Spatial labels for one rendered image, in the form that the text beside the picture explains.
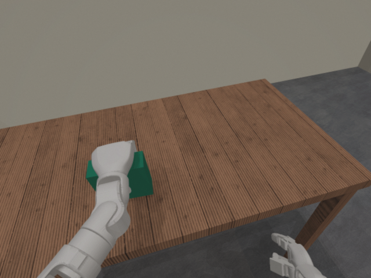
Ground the sponge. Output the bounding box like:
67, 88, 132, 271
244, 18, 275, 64
86, 151, 153, 199

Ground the robot right forearm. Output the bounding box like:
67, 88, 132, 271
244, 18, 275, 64
294, 264, 327, 278

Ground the robot right hand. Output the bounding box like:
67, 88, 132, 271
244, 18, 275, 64
270, 233, 314, 278

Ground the robot left hand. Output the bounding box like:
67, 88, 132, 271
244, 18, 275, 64
92, 140, 137, 193

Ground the table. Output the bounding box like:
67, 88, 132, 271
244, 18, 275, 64
0, 79, 371, 278

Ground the robot left forearm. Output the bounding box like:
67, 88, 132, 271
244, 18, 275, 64
37, 172, 130, 278

